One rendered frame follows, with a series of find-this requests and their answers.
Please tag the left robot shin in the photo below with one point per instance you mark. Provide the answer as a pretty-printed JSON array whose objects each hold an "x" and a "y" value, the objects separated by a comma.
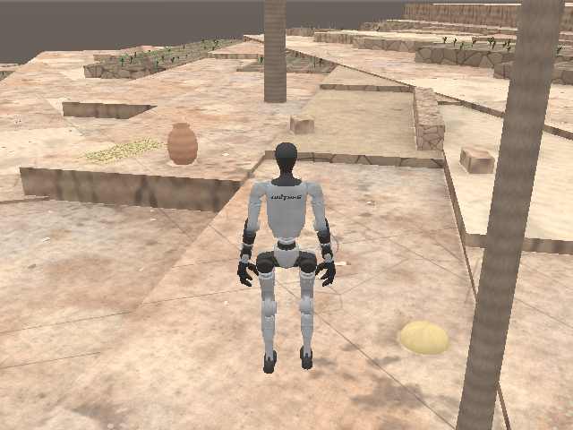
[{"x": 268, "y": 332}]

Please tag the robot left upper arm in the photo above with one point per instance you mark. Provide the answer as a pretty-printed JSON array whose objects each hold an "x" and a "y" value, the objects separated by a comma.
[{"x": 254, "y": 206}]

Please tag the robot left hand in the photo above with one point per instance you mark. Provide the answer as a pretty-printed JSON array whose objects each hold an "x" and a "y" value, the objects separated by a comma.
[{"x": 243, "y": 273}]

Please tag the humanoid robot head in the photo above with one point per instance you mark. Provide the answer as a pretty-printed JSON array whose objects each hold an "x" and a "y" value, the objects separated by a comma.
[{"x": 286, "y": 154}]

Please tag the robot right upper arm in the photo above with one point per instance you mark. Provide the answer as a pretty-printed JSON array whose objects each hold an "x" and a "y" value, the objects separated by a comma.
[{"x": 318, "y": 206}]

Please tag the robot right forearm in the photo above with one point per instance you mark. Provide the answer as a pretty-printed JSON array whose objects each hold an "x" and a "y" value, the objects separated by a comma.
[{"x": 325, "y": 244}]

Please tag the robot right hand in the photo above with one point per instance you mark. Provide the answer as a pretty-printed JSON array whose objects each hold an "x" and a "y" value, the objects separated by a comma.
[{"x": 330, "y": 273}]

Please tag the robot left forearm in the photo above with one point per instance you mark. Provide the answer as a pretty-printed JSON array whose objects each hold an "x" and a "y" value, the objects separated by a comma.
[{"x": 247, "y": 244}]

